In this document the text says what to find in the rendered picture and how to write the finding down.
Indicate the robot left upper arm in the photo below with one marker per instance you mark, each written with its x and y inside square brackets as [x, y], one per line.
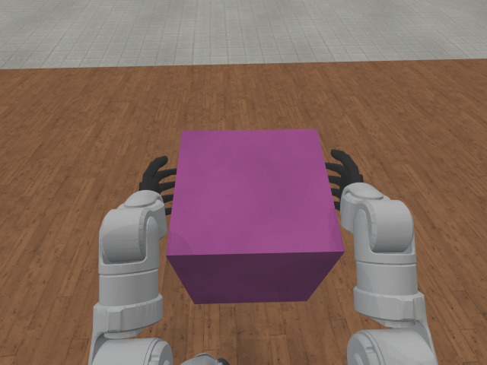
[134, 351]

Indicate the right robot forearm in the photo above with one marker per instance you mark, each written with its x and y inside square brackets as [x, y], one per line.
[384, 246]

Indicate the robot right upper arm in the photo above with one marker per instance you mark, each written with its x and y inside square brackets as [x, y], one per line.
[395, 346]

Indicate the robot left shin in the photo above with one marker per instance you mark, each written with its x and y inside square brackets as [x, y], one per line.
[205, 354]

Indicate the left robot hand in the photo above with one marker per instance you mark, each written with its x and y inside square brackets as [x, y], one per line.
[152, 177]

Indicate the carton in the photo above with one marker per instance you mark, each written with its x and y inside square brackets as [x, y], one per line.
[253, 218]

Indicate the right robot hand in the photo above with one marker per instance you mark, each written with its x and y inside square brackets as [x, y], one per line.
[349, 174]

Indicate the left robot forearm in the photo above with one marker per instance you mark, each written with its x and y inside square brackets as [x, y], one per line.
[128, 266]

